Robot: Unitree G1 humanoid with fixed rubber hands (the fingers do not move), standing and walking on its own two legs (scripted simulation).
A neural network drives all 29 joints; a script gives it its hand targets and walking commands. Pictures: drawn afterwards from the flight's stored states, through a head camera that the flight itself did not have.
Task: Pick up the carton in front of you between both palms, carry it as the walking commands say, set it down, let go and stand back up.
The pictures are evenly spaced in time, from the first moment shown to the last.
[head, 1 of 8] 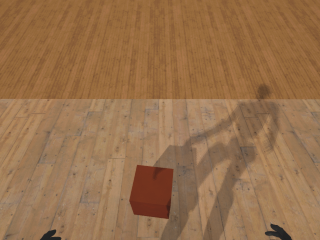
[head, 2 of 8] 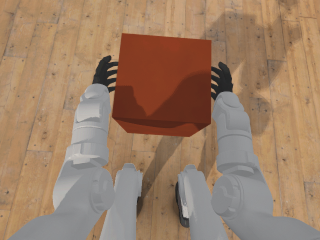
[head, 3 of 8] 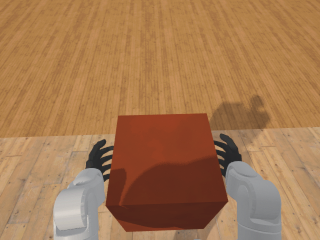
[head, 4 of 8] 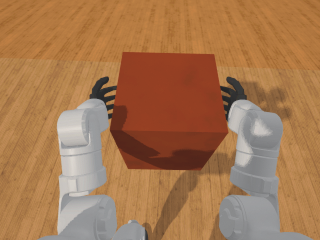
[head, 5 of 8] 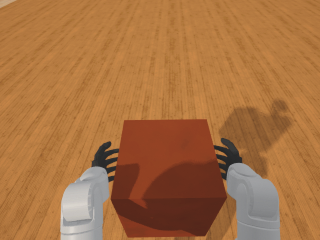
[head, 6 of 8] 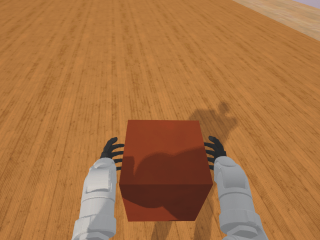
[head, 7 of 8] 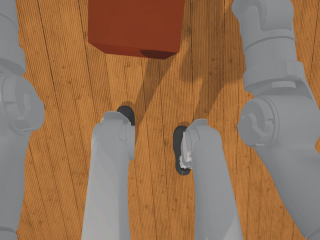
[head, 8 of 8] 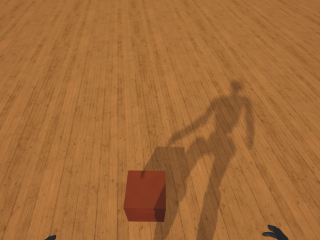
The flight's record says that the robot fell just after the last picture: no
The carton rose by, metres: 1.16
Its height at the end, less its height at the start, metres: +0.43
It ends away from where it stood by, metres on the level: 6.07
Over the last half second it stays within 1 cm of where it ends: yes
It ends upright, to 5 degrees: yes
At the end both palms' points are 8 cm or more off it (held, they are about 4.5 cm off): yes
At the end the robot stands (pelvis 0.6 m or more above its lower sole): yes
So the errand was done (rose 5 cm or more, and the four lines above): yes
